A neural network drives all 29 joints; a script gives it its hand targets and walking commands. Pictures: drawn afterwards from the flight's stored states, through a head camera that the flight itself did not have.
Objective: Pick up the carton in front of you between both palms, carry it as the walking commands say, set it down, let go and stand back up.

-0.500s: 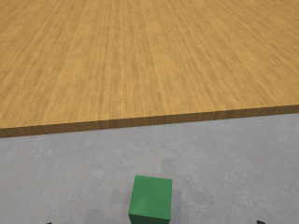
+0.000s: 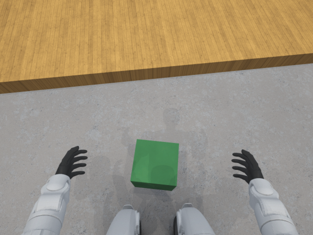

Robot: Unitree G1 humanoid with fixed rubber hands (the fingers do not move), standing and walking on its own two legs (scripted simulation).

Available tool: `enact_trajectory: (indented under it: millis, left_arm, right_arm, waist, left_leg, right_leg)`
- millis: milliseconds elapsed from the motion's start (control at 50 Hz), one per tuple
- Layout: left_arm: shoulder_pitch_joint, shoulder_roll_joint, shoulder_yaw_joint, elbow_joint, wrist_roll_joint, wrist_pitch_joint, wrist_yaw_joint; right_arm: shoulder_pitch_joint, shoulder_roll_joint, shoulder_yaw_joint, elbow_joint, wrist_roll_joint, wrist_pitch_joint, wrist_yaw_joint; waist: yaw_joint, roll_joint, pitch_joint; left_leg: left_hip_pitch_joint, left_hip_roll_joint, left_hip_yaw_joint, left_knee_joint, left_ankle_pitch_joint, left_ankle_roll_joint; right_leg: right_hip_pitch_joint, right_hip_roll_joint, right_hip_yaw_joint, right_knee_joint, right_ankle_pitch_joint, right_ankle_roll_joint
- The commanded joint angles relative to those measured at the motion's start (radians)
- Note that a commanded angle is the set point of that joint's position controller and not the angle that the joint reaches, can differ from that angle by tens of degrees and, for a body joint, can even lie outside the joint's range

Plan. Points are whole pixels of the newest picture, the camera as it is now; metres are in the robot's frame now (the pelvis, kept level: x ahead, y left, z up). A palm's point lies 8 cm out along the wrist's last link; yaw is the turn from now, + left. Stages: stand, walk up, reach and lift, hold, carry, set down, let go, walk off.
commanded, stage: reach and lift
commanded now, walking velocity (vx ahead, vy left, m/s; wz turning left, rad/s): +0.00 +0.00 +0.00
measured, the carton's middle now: (155, 166) +0.40 +0.00 -0.59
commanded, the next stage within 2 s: none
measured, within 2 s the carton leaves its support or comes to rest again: neither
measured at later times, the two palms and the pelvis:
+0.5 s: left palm (100, 129) +0.44 +0.19 -0.16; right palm (215, 142) +0.39 -0.19 -0.17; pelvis -0.08 +0.01 -0.08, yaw +0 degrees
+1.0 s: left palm (113, 155) +0.42 +0.19 -0.41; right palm (201, 162) +0.37 -0.20 -0.41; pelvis -0.08 +0.00 -0.25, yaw -2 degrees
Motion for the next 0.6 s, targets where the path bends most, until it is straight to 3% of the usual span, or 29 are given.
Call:
enact_trajectory:
  millis: [0,140,240,300,400,580]
  left_arm:
    - [-0.169,0.123,0.036,-0.033,-0.017,-0.019,0.007]
    - [-0.560,0.149,0.052,0.034,-0.043,-0.021,0.008]
    - [-0.853,0.173,0.057,0.132,-0.052,-0.005,0.002]
    - [-1.013,0.188,0.064,0.201,-0.051,0.005,-0.004]
    - [-1.114,0.194,0.097,0.281,-0.006,-0.005,-0.003]
    - [-1.044,0.088,0.146,0.306,0.072,-0.097,0.026]
  right_arm:
    - [-0.138,-0.092,-0.034,-0.048,0.023,-0.022,-0.026]
    - [-0.486,-0.075,-0.070,-0.026,0.047,-0.023,-0.061]
    - [-0.749,-0.055,-0.093,0.019,0.060,0.004,-0.086]
    - [-0.889,-0.045,-0.114,0.054,0.059,0.019,-0.097]
    - [-0.952,-0.030,-0.164,0.096,0.019,0.009,-0.110]
    - [-0.902,0.021,-0.236,0.148,-0.051,-0.109,-0.072]
  waist:
    - [-0.004,0.017,-0.531]
    - [-0.020,0.046,-0.680]
    - [-0.036,0.055,-0.746]
    - [-0.047,0.063,-0.808]
    - [-0.060,0.084,-0.963]
    - [-0.040,0.073,-0.941]
  left_leg:
    - [0.157,-0.055,-0.028,0.005,0.559,-0.028]
    - [0.018,-0.048,-0.025,0.040,0.332,-0.021]
    - [-0.120,-0.046,-0.010,0.047,0.096,-0.017]
    - [-0.177,-0.048,-0.005,0.067,0.025,-0.013]
    - [-0.171,-0.058,-0.006,0.080,0.063,-0.009]
    - [-0.336,-0.062,-0.036,0.220,0.267,-0.015]
  right_leg:
    - [0.076,0.057,0.009,-0.003,0.563,0.044]
    - [-0.124,0.052,-0.018,0.033,0.331,0.041]
    - [-0.230,0.048,-0.037,0.052,0.113,0.037]
    - [-0.278,0.052,-0.049,0.078,0.046,0.037]
    - [-0.315,0.058,-0.062,0.096,0.072,0.040]
    - [-0.592,0.071,-0.063,0.231,0.211,0.046]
